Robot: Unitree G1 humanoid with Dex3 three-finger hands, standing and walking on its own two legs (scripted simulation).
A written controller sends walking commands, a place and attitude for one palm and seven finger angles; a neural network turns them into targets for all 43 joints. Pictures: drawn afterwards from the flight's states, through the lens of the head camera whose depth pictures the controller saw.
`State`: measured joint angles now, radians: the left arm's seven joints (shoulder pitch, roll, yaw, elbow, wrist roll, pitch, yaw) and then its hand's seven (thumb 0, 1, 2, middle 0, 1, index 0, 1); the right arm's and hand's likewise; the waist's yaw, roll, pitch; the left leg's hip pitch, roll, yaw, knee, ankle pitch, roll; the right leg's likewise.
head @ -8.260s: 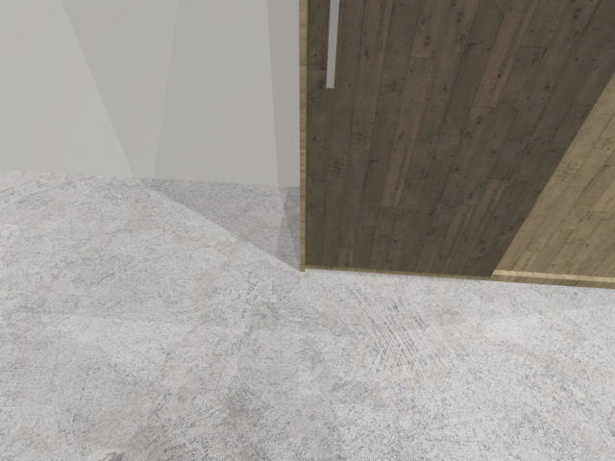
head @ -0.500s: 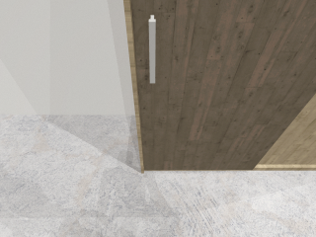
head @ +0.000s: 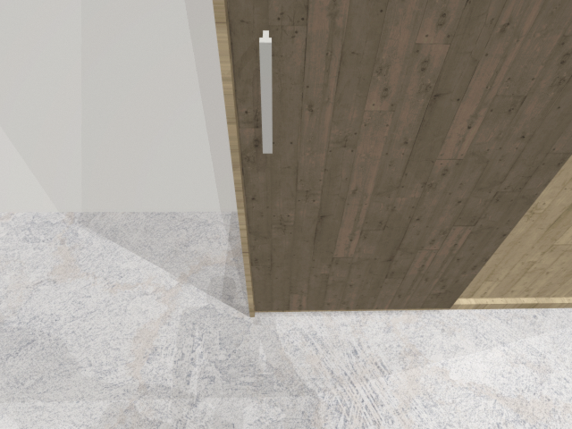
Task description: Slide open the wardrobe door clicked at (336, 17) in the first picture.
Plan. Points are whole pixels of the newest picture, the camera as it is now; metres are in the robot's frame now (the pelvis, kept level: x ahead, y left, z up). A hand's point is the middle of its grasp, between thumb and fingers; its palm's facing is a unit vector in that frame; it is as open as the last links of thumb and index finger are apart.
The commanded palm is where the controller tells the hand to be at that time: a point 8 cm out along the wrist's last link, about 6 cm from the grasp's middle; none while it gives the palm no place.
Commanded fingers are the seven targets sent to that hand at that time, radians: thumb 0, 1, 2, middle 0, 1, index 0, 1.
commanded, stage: look again from close up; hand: left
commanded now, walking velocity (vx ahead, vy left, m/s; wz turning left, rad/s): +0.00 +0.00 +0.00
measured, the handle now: (266, 96) +0.62 +0.07 +0.16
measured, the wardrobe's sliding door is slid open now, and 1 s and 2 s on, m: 0.00 0.00 0.00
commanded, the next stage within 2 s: shuffle to correct the standing spot in 0.30 s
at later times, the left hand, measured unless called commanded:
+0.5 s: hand out of the picture +0.00 +0.17 -0.18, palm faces +0.02 -0.99 -0.16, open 7.3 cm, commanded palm none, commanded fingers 0.00 0.90 0.90 -0.20 -0.30 -0.20 -0.30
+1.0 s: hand out of the picture +0.04 +0.12 -0.19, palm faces +0.07 -0.99 -0.10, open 7.4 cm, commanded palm none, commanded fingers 0.00 0.90 0.90 -0.20 -0.30 -0.20 -0.30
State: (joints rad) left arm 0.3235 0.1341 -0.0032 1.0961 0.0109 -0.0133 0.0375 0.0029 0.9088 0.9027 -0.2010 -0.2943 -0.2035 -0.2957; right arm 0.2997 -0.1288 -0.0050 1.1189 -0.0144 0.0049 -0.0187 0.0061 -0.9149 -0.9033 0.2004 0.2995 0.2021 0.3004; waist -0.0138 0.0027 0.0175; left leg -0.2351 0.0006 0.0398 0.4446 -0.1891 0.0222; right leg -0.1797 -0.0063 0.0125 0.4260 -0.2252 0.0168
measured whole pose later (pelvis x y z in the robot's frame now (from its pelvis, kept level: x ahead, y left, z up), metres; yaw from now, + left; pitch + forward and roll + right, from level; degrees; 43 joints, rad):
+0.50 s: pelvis +0.01 +0.00 +0.00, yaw +0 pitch -1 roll +0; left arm 0.33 0.13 0.00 1.11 0.02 -0.01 0.03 0.00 0.91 0.90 -0.20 -0.29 -0.20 -0.30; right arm 0.29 -0.13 -0.01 1.12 -0.02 0.00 -0.02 0.01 -0.92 -0.90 0.20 0.30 0.20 0.30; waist -0.01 -0.01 0.02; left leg -0.22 -0.01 0.05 0.43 -0.20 0.03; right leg -0.17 -0.02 0.02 0.43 -0.24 0.02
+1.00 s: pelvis +0.11 -0.02 -0.01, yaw +1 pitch +1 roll -1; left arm 0.41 0.11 0.04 1.14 0.03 0.02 0.01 0.01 0.91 0.90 -0.20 -0.29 -0.20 -0.30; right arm 0.31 -0.12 -0.02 1.07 -0.04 -0.06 -0.05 0.00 -0.91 -0.90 0.20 0.30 0.20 0.30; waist -0.01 -0.04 0.03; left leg -0.21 0.06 0.14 0.58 -0.38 0.02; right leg -0.36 0.00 -0.06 1.04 -0.47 -0.02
